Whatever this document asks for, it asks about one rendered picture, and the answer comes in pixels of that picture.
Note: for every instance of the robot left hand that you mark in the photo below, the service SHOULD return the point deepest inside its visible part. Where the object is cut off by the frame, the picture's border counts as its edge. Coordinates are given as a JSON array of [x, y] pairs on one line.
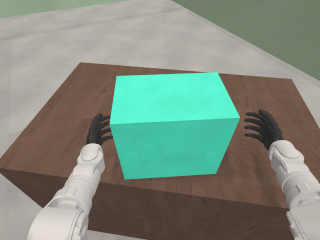
[[95, 133]]

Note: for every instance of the pedestal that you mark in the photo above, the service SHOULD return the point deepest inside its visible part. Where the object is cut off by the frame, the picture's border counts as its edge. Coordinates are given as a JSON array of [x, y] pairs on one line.
[[242, 201]]

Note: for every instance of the carton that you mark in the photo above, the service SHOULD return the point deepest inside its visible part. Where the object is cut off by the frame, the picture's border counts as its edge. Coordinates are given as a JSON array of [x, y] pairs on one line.
[[169, 125]]

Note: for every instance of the left robot forearm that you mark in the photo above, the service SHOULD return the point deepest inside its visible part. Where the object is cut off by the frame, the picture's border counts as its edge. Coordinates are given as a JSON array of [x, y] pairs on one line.
[[81, 186]]

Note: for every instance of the robot left upper arm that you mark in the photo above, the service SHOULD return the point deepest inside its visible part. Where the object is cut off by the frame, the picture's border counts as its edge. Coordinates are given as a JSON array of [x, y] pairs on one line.
[[54, 223]]

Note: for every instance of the right robot forearm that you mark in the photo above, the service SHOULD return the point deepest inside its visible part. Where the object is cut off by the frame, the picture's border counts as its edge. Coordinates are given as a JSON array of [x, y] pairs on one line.
[[294, 177]]

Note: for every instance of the robot right upper arm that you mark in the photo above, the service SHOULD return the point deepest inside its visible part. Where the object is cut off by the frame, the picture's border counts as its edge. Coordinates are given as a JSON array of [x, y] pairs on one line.
[[305, 221]]

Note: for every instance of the robot right hand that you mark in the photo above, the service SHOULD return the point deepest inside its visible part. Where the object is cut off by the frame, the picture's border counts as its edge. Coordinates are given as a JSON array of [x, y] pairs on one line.
[[268, 129]]

